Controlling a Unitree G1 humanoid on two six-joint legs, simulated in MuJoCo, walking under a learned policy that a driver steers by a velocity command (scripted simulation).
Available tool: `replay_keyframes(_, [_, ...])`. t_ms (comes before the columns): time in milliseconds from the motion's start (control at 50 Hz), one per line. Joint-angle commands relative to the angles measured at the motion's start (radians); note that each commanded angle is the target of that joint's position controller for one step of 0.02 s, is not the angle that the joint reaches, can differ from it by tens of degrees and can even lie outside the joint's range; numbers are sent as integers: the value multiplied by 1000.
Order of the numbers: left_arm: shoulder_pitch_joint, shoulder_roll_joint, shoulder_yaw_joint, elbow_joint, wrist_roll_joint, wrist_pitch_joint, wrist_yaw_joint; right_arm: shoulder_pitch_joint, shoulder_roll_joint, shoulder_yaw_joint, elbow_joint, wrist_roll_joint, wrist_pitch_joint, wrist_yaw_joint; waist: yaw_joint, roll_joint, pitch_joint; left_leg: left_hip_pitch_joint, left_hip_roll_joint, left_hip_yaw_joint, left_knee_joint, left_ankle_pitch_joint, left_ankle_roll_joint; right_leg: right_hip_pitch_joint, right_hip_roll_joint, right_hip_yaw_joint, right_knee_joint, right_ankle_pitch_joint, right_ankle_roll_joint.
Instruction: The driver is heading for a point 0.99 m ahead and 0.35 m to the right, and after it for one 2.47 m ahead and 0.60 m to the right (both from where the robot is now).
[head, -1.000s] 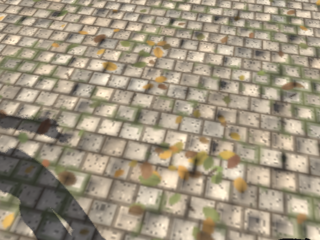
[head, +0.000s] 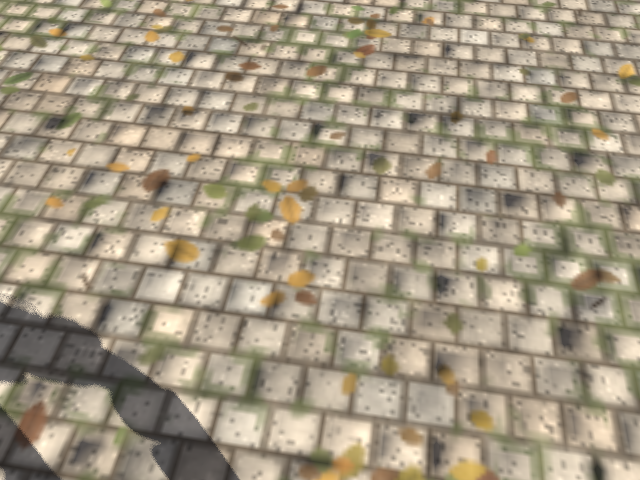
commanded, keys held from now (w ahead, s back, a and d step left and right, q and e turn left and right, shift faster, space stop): w+e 1.00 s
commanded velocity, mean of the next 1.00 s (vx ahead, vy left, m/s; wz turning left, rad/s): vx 0.50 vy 0.00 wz -0.50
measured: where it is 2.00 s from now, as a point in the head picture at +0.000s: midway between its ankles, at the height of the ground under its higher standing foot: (494, 294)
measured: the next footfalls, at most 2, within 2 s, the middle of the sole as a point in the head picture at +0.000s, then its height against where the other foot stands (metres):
right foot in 0.30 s outside the picture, level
left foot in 0.80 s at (338, 393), level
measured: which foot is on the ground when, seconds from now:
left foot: down 0.00-0.30, up 0.32-0.78, down 0.80-1.00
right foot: up 0.00-0.28, down 0.30-0.80, up 0.82-1.00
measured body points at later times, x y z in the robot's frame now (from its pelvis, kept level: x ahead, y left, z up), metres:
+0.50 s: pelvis +0.29 -0.07 +0.00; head +0.33 -0.09 +0.44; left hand +0.45 +0.17 -0.11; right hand +0.36 -0.37 -0.12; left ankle +0.33 +0.10 -0.66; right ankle +0.31 -0.14 -0.74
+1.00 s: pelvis +0.58 -0.10 +0.00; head +0.61 -0.10 +0.45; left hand +0.84 +0.08 -0.11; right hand +0.51 -0.38 -0.11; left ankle +0.64 -0.01 -0.74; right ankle +0.50 -0.22 -0.66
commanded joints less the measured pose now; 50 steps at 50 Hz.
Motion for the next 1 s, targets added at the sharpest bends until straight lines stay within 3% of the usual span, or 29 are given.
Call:
replay_keyframes(20, [35,35,8,-48,6,11,-1,-53,-126,-24,-46,-7,-28,-15,35,99,18,-27,277,-146,-204,199,162,-66,-35,48,-106,144,15])
replay_keyframes(100, [-108,15,-8,-97,6,0,-26,-23,-158,-24,-32,-2,-28,-30,-14,78,42,-6,255,-29,-231,214,121,-16,14,-4,-379,359,-1])
replay_keyframes(200, [-234,19,-16,-177,3,0,-60,60,-179,-30,6,14,4,-39,-52,58,67,233,324,21,-157,313,96,-102,40,-31,-506,299,-37])
replay_keyframes(260, [-195,62,2,-207,4,6,-79,39,-217,-41,-9,15,34,-50,-4,103,1,310,336,64,24,725,63,6,112,-113,-507,133,-83])
replay_keyframes(280, [-105,93,21,-194,4,10,-80,31,-226,-43,-17,12,45,-56,47,120,-60,303,326,82,167,865,49,126,153,-140,-505,91,-106])
replay_keyframes(300, [54,143,51,-158,0,13,-72,18,-220,-39,-29,12,54,-62,130,103,-141,216,288,109,384,868,19,351,194,-140,-557,128,-142])
replay_keyframes(320, [211,238,84,-132,1,23,-51,41,-186,-22,-58,-7,46,-67,175,-31,-259,-40,236,120,713,547,-21,671,37,118,-564,145,-212])
replay_keyframes(340, [185,289,86,-143,-5,16,-53,141,-39,25,-90,-23,11,-39,59,-237,-363,-478,9,-10,1023,-390,-73,994,-184,687,-690,-62,-400])
replay_keyframes(360, [212,193,61,-159,2,12,-52,21,-146,3,-100,15,-32,-21,136,-115,-390,-591,38,-183,1097,-407,-46,1023,-188,755,-790,-112,-374])
replay_keyframes(380, [165,160,51,-161,11,6,-48,-66,-179,-6,-133,46,-55,-13,136,-69,-249,-652,83,-178,1071,-313,-23,918,-159,608,-805,-33,-329])
replay_keyframes(400, [99,146,46,-177,11,2,-46,-89,-165,-2,-137,38,-65,-18,93,39,-169,-617,128,-172,989,-233,-18,767,-120,496,-814,77,-303])
replay_keyframes(420, [39,123,39,-195,16,1,-44,-90,-168,-9,-131,18,-62,-24,54,68,-116,-555,157,-168,903,-192,-30,634,-87,412,-831,186,-288])
replay_keyframes(440, [8,105,31,-211,28,0,-41,-72,-170,-14,-131,11,-49,-25,21,44,-104,-487,176,-176,864,-168,-40,551,-62,371,-854,247,-283])
replay_keyframes(500, [9,122,35,-218,15,-3,-28,-64,-138,-13,-144,-9,-15,-30,-4,24,-71,-446,175,-147,731,-113,-98,422,-25,286,-894,334,-290])
replay_keyframes(560, [51,154,45,-210,10,3,-8,-181,-112,-2,-186,-13,-9,-34,31,6,-34,-440,144,-132,498,82,-135,360,28,216,-899,296,-253])
replay_keyframes(620, [94,160,48,-198,7,13,-2,-278,-95,6,-218,-1,-16,-26,76,-26,-27,-355,94,-120,298,251,-136,329,59,203,-880,187,-204])
replay_keyframes(660, [125,160,50,-185,2,17,-2,-315,-111,2,-239,10,-22,-20,89,-40,-25,-333,81,-137,246,267,-129,356,40,246,-852,144,-193])
replay_keyframes(720, [137,145,48,-181,1,26,4,-311,-153,-12,-248,14,-36,-9,73,-60,-32,-318,77,-169,182,177,-101,456,1,338,-760,118,-179])
replay_keyframes(760, [117,140,48,-189,5,35,7,-235,-174,-25,-231,15,-47,-8,27,-90,-48,-223,70,-152,151,99,-68,474,1,375,-686,156,-160])
replay_keyframes(780, [109,110,37,-197,8,37,6,-141,-198,-40,-208,8,-53,-14,-20,-84,-103,-76,84,-147,124,96,-38,449,48,350,-587,197,-132])
replay_keyframes(800, [111,50,14,-215,19,34,2,4,-248,-55,-194,-9,-56,-21,-81,4,-235,172,237,-287,144,35,24,340,110,272,-326,104,-93])
replay_keyframes(820, [247,-5,-2,-240,-8,25,1,107,-326,-76,-164,-16,-39,-22,-28,330,-355,508,459,-739,67,-180,186,-27,256,131,6,-308,-17])
replay_keyframes(840, [258,90,9,-225,-19,23,5,97,-250,-61,-169,11,-34,-14,-41,304,-318,499,491,-885,3,-403,184,-170,178,151,161,-347,-6])
replay_keyframes(860, [161,152,26,-231,-15,28,5,51,-181,-42,-186,12,-28,-18,-66,200,-195,387,450,-737,-15,-406,141,-204,138,144,206,-253,0])
replay_keyframes(880, [98,153,29,-243,-4,34,7,-2,-161,-33,-194,3,-21,-20,-54,129,-117,260,409,-592,-24,-274,111,-174,102,107,194,-179,5])
replay_keyframes(900, [57,142,31,-256,8,34,5,-34,-140,-27,-188,-4,-16,-20,-39,114,-60,160,370,-496,-46,-155,105,-151,74,106,149,-125,5])
replay_keyframes(940, [69,105,31,-263,-4,42,-7,-51,-119,-20,-176,-9,-21,-24,-6,159,-38,69,319,-355,-92,-35,93,-78,34,91,95,-77,2])
replay_keyframes(1000, [38,63,21,-291,-3,55,-12,-35,-146,-32,-151,3,-30,-25,-3,140,-19,54,324,-243,-138,82,121,-112,16,69,22,-28,15])
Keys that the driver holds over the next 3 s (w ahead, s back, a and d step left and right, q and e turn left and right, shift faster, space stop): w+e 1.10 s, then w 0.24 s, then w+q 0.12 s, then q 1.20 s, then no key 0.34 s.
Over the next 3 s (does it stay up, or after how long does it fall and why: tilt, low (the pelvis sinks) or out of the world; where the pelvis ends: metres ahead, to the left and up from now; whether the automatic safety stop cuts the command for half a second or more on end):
stays up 0.94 -0.40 -0.01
